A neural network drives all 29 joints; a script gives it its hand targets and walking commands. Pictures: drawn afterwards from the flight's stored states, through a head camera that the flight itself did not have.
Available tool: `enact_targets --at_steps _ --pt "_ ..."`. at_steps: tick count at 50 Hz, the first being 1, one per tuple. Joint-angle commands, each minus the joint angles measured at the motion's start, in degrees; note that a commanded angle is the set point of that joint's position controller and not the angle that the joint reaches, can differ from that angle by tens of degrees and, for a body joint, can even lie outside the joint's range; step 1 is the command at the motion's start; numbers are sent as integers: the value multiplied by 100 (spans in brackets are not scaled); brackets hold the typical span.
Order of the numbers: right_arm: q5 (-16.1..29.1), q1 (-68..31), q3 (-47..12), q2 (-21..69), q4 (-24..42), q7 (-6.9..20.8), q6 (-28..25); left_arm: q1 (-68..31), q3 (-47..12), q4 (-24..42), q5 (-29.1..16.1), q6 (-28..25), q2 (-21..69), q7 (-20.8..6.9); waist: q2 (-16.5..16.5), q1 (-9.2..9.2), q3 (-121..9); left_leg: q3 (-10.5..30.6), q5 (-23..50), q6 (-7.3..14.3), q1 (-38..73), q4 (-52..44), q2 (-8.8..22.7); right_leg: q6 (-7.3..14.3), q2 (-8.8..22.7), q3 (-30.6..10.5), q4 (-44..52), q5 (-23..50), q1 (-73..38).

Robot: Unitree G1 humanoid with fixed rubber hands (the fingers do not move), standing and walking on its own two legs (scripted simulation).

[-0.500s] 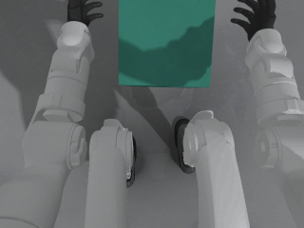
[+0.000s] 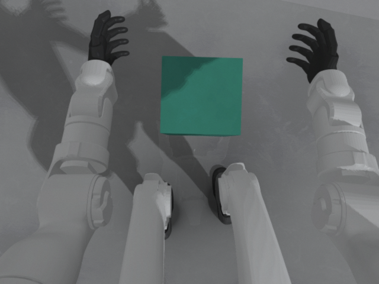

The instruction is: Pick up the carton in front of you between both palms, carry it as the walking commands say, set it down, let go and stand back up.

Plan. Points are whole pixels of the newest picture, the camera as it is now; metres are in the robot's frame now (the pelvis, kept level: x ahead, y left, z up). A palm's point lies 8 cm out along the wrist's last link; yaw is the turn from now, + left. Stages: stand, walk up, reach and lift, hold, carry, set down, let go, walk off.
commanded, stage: set down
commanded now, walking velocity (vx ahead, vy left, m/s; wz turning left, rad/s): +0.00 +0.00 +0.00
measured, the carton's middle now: (199, 103) +0.47 -0.05 -0.41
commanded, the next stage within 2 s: let go in 0.28 s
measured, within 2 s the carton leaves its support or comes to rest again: neither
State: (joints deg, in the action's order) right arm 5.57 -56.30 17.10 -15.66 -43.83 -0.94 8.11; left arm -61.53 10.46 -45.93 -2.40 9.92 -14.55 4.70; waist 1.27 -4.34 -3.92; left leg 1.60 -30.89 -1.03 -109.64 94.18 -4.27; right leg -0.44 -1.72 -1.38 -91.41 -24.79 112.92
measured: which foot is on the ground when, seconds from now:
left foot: down 0.00-1.00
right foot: down 0.00-1.00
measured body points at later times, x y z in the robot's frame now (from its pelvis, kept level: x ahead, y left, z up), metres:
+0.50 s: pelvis +0.04 -0.01 +0.14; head +0.30 -0.02 +0.50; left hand +0.49 +0.16 +0.02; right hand +0.45 -0.26 +0.02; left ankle +0.07 +0.12 -0.50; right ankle +0.11 -0.12 -0.50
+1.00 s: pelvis +0.11 -0.01 +0.23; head +0.21 +0.00 +0.67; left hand +0.34 +0.21 +0.14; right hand +0.30 -0.25 +0.15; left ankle +0.07 +0.12 -0.50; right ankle +0.11 -0.12 -0.50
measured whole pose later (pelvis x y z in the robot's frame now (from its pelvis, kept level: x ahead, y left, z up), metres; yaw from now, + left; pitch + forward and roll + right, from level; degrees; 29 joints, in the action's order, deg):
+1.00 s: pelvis +0.11 -0.01 +0.23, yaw -1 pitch +14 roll +0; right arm 1.4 6.3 3.6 -11.0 -27.6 3.4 -1.2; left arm 2.7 5.3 -30.3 1.6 -1.1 -10.4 -0.9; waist -0.8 -2.1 -1.8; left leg 3.8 -17.9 -0.1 -28.5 32.1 -1.5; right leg 0.7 -2.2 -2.2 -31.4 -13.9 31.7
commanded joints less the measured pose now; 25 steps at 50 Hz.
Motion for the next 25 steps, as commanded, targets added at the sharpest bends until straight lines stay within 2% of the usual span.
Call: enact_targets --at_steps 1,16,20,25 --pt "-50 -1003 111 -689 619 69 -109 -1212 132 616 71 -114 -488 -50 144 -129 -5906 -464 1424 -109 2804 -1384 -177 -216 -181 496 1028 2012 -4295" --pt "-546 -441 335 -372 394 249 -350 -524 377 335 421 -351 -259 -289 90 -75 -5289 -265 1906 -124 3999 -3144 -75 -173 -106 338 2751 2387 -5512" --pt "-811 302 252 -364 553 362 -364 296 415 539 688 -342 -72 -207 80 -16 -5579 -251 2291 -160 4696 -3594 -75 -133 -97 319 3149 2729 -6278" --pt "-1066 1586 -1 -405 1124 529 -378 1669 274 1265 835 -386 158 -82 -130 -18 -5358 -225 2516 -174 5332 -4195 -74 -61 -74 221 3705 3080 -7491"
